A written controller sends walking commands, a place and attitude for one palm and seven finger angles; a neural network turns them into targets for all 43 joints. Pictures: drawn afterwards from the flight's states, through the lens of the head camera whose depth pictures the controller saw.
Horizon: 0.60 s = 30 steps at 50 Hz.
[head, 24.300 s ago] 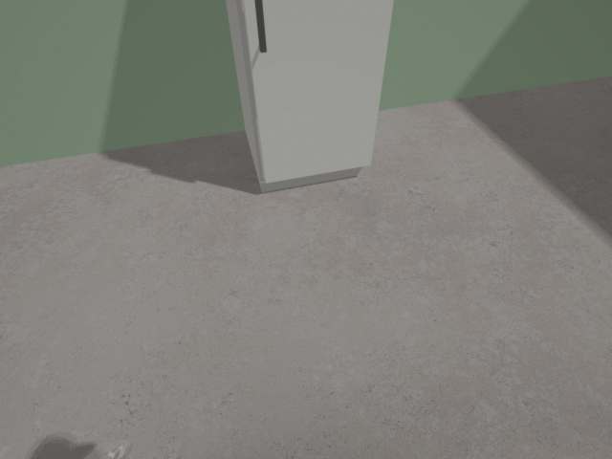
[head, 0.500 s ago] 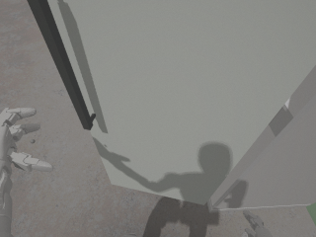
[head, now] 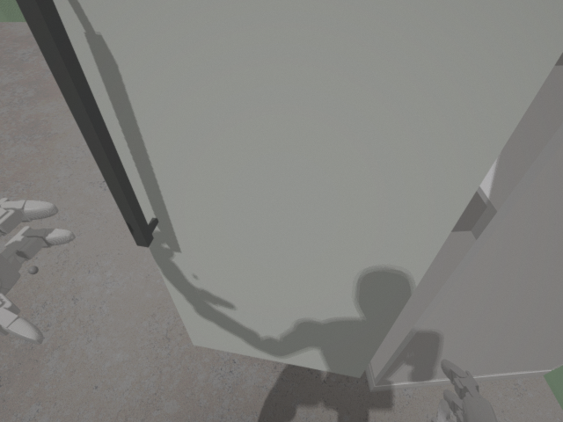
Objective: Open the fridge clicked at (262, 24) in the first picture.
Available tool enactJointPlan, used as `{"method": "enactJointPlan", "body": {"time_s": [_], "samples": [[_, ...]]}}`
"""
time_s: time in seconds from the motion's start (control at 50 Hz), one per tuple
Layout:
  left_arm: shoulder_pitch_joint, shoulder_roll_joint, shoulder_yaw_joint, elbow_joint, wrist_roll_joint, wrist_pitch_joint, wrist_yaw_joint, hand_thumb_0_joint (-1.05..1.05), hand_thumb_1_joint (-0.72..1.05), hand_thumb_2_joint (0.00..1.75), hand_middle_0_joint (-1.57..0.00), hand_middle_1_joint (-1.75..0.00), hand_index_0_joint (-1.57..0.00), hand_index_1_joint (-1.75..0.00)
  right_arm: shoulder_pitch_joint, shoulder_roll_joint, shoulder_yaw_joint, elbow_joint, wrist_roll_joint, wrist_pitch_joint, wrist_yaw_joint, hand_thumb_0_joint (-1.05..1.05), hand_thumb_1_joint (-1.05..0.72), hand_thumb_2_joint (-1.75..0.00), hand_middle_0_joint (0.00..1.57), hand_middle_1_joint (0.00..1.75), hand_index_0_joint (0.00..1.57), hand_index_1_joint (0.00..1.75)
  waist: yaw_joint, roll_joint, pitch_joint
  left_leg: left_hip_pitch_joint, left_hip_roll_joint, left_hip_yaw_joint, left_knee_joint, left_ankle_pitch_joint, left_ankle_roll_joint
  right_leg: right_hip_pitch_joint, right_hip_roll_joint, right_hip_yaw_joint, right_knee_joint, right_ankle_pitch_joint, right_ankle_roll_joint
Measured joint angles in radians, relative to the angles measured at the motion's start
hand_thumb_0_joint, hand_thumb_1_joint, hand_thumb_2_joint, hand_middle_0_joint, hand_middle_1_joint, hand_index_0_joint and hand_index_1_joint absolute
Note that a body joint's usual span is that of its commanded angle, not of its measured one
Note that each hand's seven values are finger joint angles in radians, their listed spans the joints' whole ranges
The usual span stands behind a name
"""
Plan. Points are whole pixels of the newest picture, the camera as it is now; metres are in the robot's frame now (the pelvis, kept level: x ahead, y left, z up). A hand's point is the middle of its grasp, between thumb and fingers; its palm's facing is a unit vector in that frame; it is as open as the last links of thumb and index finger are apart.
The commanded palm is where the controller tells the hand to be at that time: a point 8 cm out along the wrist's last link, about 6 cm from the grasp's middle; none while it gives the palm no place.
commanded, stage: draw the hand back to the body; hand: left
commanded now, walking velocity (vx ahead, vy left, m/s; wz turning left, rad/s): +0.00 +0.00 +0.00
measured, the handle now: (112, 145) +0.43 +0.27 +0.18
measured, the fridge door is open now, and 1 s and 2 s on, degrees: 75 75 75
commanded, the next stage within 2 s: step back with the hand held close in 1.30 s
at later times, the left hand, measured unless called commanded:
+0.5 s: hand (6, 294) +0.22 +0.31 +0.14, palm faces +0.47 -0.82 -0.34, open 12.9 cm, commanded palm +0.17 +0.35 +0.16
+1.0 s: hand (22, 272) +0.21 +0.27 +0.19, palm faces +0.46 -0.79 -0.40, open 8.1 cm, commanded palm +0.17 +0.30 +0.20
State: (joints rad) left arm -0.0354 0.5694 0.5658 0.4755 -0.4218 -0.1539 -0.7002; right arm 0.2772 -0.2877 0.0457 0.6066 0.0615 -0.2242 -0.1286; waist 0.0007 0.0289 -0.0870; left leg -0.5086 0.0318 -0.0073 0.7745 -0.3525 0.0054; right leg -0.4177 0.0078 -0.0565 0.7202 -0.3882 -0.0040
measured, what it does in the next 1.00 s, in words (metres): stands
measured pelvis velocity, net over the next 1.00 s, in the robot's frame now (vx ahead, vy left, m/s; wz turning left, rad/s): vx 0.02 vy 0.00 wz -0.01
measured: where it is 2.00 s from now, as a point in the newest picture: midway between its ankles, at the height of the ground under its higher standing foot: outside the picture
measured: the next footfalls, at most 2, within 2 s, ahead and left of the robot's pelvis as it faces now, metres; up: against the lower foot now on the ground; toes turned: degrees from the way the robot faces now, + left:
none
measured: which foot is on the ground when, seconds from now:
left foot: down 0.00-1.00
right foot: down 0.00-1.00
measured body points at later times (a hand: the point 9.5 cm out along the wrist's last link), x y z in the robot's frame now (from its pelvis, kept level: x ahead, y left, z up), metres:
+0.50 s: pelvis +0.00 +0.02 +0.02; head -0.01 +0.01 +0.47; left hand +0.19 +0.35 +0.16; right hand +0.19 -0.19 -0.05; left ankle +0.03 +0.11 -0.71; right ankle -0.01 -0.12 -0.71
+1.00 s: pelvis +0.02 +0.00 +0.03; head +0.00 -0.02 +0.48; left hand +0.18 +0.31 +0.22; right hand +0.21 -0.23 -0.05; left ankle +0.03 +0.11 -0.71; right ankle -0.01 -0.12 -0.71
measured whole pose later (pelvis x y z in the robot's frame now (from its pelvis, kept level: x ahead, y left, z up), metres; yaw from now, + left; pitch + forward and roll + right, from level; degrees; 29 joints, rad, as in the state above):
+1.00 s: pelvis +0.02 +0.00 +0.03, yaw -1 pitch -3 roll +0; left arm 0.45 0.38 0.36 -0.39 -0.08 -0.06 0.10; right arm 0.20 -0.23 0.02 0.64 0.00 -0.16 -0.09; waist 0.08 0.05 -0.01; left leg -0.15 0.01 0.03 0.47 -0.26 0.00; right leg -0.09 -0.01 -0.03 0.45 -0.31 0.00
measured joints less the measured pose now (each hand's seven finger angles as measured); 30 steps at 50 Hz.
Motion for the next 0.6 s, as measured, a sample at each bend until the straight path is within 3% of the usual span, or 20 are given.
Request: {"method": "enactJointPlan", "body": {"time_s": [0.1,0.24,0.26,0.32,0.4,0.48,0.6], "samples": [[0.086,-0.005,0.019,-0.078,-0.028,0.054,0.018,-0.01,-0.55,0.2,-0.25,-1.15,-0.25,-1.15,0.019,-0.014,-0.018,-0.05,0.005,-0.027,0.03,0.01,-0.91,-0.9,0.2,0.3,0.2,0.3,0.004,0.008,-0.005,0.004,-0.001,0.015,-0.019,0.012,0.005,-0.004,-0.002,0.015,-0.012,0.014,0.006],[0.159,-0.089,-0.025,-0.237,-0.016,0.054,0.099,-0.01,-0.51,0.22,-0.25,-1.13,-0.25,-1.13,0.021,-0.008,-0.016,-0.036,0.009,-0.055,0.024,0.01,-0.91,-0.9,0.2,0.3,0.2,0.3,0.039,0.006,0.009,0.029,-0.009,0.005,-0.024,0.02,0.013,0.034,-0.008,0.004,-0.033,0.025,0.012],[0.162,-0.096,-0.045,-0.269,0.033,0.051,0.155,-0.01,-0.5,0.23,-0.25,-1.12,-0.25,-1.12,0.018,-0.002,-0.015,-0.027,-0.001,-0.057,0.023,0.01,-0.91,-0.9,0.2,0.3,0.2,0.3,0.045,0.004,0.012,0.039,-0.011,0.002,-0.029,0.022,0.014,0.046,-0.01,0.002,-0.04,0.027,0.013],[0.181,-0.118,-0.112,-0.363,0.162,0.062,0.409,-0.01,-0.44,0.26,-0.25,-1.09,-0.25,-1.09,-0.005,0.02,-0.005,0.0,-0.028,-0.051,0.025,0.01,-0.91,-0.9,0.2,0.3,0.2,0.3,0.05,-0.008,0.029,0.075,-0.022,-0.003,-0.066,0.041,0.013,0.084,-0.019,-0.005,-0.074,0.041,0.016],[0.26,-0.173,-0.164,-0.509,0.259,0.082,0.64,-0.01,-0.32,0.31,-0.24,-1.02,-0.24,-1.02,-0.035,0.049,0.008,0.012,-0.043,-0.04,0.025,0.01,-0.91,-0.9,0.2,0.3,0.2,0.3,0.05,-0.008,0.053,0.128,-0.03,0.005,-0.119,0.062,0.019,0.133,-0.026,0.002,-0.123,0.063,0.019],[0.336,-0.194,-0.196,-0.623,0.309,0.079,0.752,-0.01,-0.19,0.37,-0.24,-0.94,-0.24,-0.95,-0.043,0.071,0.013,0.028,-0.052,-0.028,0.026,0.01,-0.9,-0.9,0.2,0.3,0.2,0.3,0.062,0.001,0.057,0.179,-0.037,0.018,-0.166,0.073,0.024,0.176,-0.034,0.014,-0.161,0.073,0.024],[0.347,-0.192,-0.195,-0.659,0.339,0.085,0.812,-0.01,0.01,0.47,-0.23,-0.82,-0.23,-0.82,-0.054,0.082,0.014,0.055,-0.054,0.013,0.031,0.01,-0.9,-0.9,0.2,0.3,0.2,0.3,0.08,0.015,0.066,0.25,-0.046,0.03,-0.22,0.081,0.026,0.235,-0.043,0.025,-0.196,0.074,0.029]]}}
